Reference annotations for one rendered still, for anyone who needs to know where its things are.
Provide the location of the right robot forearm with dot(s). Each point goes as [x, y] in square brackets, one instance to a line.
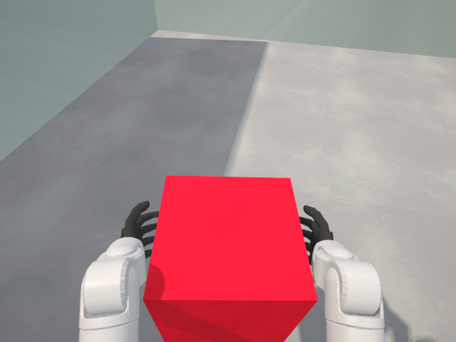
[352, 293]

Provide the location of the carton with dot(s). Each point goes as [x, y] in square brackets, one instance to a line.
[229, 261]

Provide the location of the robot right hand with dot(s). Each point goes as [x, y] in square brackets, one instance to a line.
[319, 227]

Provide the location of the left robot forearm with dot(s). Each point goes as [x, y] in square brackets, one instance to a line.
[110, 293]

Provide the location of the robot left hand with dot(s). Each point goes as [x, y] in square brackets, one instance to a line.
[134, 222]

